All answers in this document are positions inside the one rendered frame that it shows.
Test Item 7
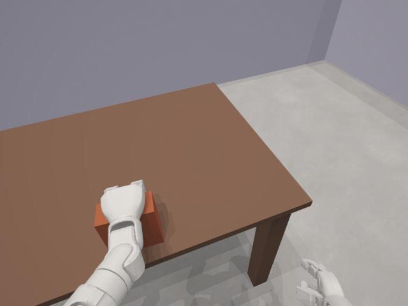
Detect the sponge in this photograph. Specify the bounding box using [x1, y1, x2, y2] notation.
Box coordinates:
[94, 191, 164, 248]

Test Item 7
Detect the robot right hand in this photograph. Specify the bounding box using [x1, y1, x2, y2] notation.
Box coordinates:
[297, 258, 345, 306]

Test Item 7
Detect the robot left hand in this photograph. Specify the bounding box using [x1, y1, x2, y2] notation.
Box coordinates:
[101, 180, 146, 224]

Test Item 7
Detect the table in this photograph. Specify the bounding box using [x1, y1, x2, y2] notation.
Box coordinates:
[0, 82, 313, 306]

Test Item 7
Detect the robot left forearm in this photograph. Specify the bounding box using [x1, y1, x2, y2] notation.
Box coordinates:
[63, 217, 145, 306]

